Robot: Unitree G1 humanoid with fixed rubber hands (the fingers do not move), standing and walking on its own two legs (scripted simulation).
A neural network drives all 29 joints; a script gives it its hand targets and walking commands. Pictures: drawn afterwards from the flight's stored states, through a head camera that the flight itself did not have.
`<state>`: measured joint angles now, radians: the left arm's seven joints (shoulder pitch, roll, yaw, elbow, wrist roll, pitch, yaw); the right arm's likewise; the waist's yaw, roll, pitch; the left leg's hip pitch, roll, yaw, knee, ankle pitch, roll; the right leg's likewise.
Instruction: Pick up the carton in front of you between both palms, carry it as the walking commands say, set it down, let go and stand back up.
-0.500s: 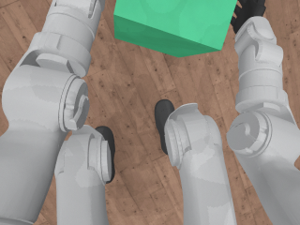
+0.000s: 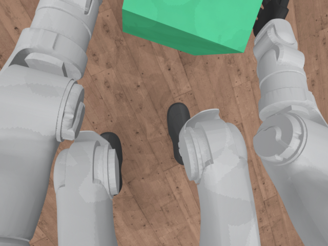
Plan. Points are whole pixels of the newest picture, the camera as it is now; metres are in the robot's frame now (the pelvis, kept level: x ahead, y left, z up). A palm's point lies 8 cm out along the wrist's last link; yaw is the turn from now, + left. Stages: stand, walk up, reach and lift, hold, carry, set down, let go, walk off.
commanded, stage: set down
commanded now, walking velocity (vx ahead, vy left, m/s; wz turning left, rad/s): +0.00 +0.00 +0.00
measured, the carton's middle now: out of the picture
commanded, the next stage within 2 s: let go in 1.22 s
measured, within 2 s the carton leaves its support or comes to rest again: neither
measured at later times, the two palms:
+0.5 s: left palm out of the picture +0.62 +0.03 -0.08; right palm out of the picture +0.47 -0.32 -0.09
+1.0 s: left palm out of the picture +0.63 +0.04 +0.06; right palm out of the picture +0.48 -0.32 +0.07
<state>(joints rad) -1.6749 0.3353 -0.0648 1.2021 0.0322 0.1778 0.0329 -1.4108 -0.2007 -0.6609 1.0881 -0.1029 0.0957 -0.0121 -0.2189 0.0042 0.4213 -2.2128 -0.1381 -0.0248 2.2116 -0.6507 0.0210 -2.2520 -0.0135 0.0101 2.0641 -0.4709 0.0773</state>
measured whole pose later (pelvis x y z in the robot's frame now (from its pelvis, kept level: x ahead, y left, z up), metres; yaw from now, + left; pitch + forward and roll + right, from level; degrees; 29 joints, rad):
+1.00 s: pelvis +0.02 -0.02 +0.16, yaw -1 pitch +48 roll -1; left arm -1.45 0.42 0.02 1.01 0.01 0.31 -0.01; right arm -1.09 -0.16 -0.44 0.67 0.10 0.27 -0.10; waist -0.24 0.06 0.01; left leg -1.90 -0.07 -0.05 1.61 -0.55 -0.01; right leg -1.97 0.02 0.00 1.50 -0.37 0.02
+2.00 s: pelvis +0.12 -0.04 +0.37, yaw -1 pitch +15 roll +0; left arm -0.13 0.14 0.13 0.59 0.08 0.03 0.08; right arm 0.12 -0.20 0.00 0.37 0.05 0.05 0.09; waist -0.13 -0.04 0.00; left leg -0.53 -0.01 -0.06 0.63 -0.36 -0.02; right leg -0.64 0.04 0.02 0.62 -0.25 -0.03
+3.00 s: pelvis +0.13 -0.04 +0.38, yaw -1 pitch -1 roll +0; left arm 0.22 0.28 0.09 0.71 0.03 0.00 0.01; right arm 0.22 -0.31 -0.07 0.62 -0.02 0.01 0.01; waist 0.01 0.07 0.01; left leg -0.15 -0.01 -0.06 0.53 -0.37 -0.01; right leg -0.26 0.04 0.02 0.55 -0.28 -0.02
